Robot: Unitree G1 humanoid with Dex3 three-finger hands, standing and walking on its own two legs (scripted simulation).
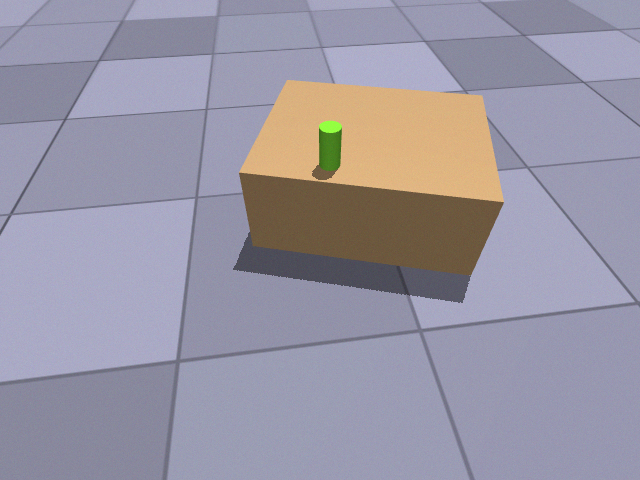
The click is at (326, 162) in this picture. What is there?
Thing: squat round
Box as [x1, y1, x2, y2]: [319, 121, 341, 170]
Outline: 325,121 319,125 319,165 323,169 333,170 339,166 341,125 335,121
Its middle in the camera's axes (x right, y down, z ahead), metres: +0.04 -0.32 +1.37
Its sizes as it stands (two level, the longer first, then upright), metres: 0.076 0.076 0.154
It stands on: a support 0.39 m high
